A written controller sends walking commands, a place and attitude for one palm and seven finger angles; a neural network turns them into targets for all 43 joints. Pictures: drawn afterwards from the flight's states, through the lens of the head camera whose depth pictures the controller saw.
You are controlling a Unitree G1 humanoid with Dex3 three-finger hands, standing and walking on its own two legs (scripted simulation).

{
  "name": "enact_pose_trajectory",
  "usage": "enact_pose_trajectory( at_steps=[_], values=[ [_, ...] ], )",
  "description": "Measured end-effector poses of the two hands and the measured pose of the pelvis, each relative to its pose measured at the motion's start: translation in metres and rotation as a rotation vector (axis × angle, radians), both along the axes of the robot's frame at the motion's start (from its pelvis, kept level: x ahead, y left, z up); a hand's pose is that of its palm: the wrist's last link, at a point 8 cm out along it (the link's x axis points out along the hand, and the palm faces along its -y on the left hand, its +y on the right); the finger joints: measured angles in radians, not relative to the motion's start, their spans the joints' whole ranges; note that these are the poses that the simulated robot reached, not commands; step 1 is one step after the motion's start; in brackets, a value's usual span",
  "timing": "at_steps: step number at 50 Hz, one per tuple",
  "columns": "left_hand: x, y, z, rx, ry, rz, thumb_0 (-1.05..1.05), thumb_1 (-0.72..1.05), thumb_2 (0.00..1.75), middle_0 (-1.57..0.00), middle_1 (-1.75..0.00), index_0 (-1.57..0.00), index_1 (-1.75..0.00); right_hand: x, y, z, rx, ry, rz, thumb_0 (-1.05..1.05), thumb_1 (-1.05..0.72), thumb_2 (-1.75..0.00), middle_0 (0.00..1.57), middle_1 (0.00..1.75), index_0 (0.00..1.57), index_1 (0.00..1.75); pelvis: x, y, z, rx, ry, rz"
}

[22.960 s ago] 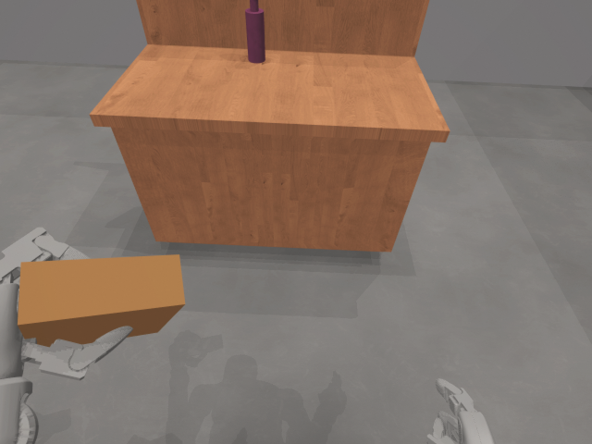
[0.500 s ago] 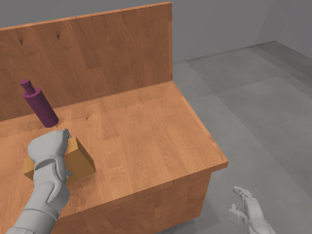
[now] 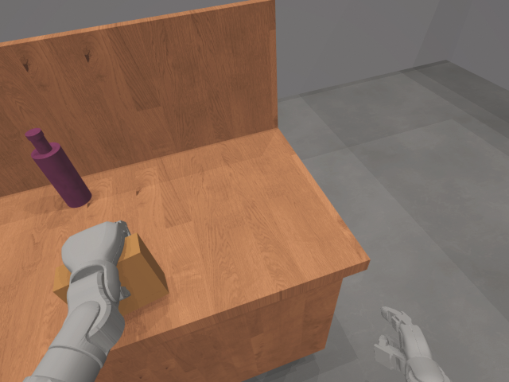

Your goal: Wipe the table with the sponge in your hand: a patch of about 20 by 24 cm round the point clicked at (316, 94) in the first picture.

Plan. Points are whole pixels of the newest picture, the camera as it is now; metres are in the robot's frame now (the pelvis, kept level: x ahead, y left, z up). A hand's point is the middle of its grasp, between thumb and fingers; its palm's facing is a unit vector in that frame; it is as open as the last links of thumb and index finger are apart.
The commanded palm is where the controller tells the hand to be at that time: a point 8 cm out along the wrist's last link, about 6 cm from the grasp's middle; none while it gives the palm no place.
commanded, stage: lower the sponge onto the table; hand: left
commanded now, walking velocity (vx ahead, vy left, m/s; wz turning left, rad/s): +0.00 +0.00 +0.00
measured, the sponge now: (121, 288) +0.26 +0.29 -0.01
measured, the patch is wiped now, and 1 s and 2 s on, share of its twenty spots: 0.00 0.00 0.40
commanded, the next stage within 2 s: wipe forward along the first lane in 0.88 s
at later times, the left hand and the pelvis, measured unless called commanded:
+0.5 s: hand (115, 276) +0.26 +0.29 +0.02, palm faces -0.14 -0.12 -0.98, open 9.4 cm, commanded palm +0.25 +0.28 +0.09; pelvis +0.00 +0.00 +0.00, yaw +0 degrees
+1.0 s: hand (123, 269) +0.28 +0.28 +0.02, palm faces -0.06 -0.07 -1.00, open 9.4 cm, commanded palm +0.26 +0.28 +0.07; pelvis +0.00 +0.00 +0.00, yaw +0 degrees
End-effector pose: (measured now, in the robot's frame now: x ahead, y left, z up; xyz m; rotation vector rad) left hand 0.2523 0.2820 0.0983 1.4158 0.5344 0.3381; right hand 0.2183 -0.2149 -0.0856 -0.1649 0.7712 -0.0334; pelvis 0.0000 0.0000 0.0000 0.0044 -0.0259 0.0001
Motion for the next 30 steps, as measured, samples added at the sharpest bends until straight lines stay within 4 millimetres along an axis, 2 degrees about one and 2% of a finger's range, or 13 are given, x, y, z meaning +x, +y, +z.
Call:
enact_pose_trajectory(
  at_steps=[4, 8, 14, 20, 25, 30],
  values=[
    [-0.006, -0.015, -0.012, -0.037, 0.017, -0.139, 0.0, -0.44, 1.05, -0.8, -1.4, -0.81, -1.4, 0.005, -0.007, 0.006, -0.048, -0.029, 0.007, 0.01, -0.9, -0.9, 0.2, 0.3, 0.2, 0.3, 0.001, -0.001, -0.001, -0.003, -0.003, 0.001],
    [-0.006, -0.024, -0.007, 0.017, -0.062, -0.238, 0.0, -0.44, 1.05, -0.81, -1.4, -0.81, -1.4, 0.006, -0.009, 0.008, -0.063, -0.041, 0.002, 0.01, -0.9, -0.9, 0.2, 0.3, 0.2, 0.3, 0.002, -0.003, -0.001, -0.006, -0.005, -0.005],
    [0.001, -0.006, 0.007, 0.07, -0.141, -0.129, 0.0, -0.44, 1.05, -0.81, -1.4, -0.81, -1.4, 0.002, -0.006, 0.004, -0.023, -0.022, -0.019, 0.01, -0.9, -0.9, 0.2, 0.3, 0.2, 0.3, 0.002, -0.004, -0.001, -0.004, 0.001, -0.012],
    [0.001, 0.009, -0.007, 0.036, -0.027, -0.018, 0.0, -0.44, 1.05, -0.8, -1.4, -0.8, -1.4, -0.004, -0.007, 0.0, -0.01, 0.002, -0.028, 0.01, -0.9, -0.9, 0.2, 0.3, 0.2, 0.3, 0.001, -0.004, 0.0, -0.003, 0.011, -0.008],
    [-0.002, 0.003, -0.025, 0.007, 0.038, -0.102, 0.0, -0.44, 1.05, -0.8, -1.4, -0.8, -1.4, -0.011, -0.012, -0.001, -0.047, 0.011, -0.031, 0.01, -0.9, -0.9, 0.2, 0.3, 0.2, 0.3, 0.001, -0.002, -0.001, -0.007, 0.017, -0.004],
    [-0.001, -0.004, -0.018, 0.037, -0.04, -0.203, 0.0, -0.45, 1.05, -0.8, -1.4, -0.81, -1.4, -0.019, -0.015, -0.006, -0.063, 0.021, -0.045, 0.01, -0.9, -0.9, 0.2, 0.3, 0.2, 0.3, 0.0, 0.002, -0.003, -0.009, 0.022, -0.006]
  ],
)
